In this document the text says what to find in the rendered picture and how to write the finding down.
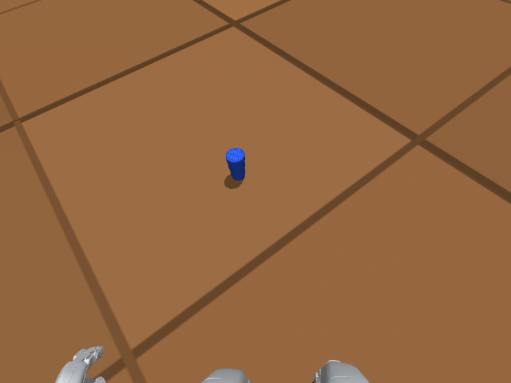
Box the left robot hand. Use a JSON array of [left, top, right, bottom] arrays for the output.
[[55, 346, 106, 383]]

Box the cup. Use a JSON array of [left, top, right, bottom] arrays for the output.
[[225, 148, 245, 181]]

